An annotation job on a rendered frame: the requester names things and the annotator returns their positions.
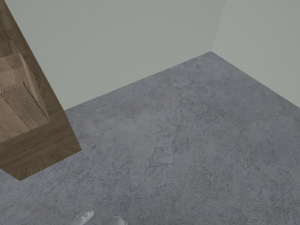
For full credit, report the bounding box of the drawer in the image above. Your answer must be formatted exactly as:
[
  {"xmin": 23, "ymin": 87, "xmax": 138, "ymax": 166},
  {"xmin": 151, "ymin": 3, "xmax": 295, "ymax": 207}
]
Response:
[{"xmin": 0, "ymin": 52, "xmax": 51, "ymax": 143}]

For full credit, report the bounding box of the cabinet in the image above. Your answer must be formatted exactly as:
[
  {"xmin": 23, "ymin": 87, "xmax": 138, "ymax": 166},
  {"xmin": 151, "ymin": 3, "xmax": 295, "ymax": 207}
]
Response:
[{"xmin": 0, "ymin": 0, "xmax": 82, "ymax": 181}]

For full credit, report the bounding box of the robot left hand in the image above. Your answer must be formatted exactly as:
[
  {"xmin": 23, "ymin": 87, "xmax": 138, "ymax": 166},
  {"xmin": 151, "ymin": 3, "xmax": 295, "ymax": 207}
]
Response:
[{"xmin": 69, "ymin": 210, "xmax": 94, "ymax": 225}]

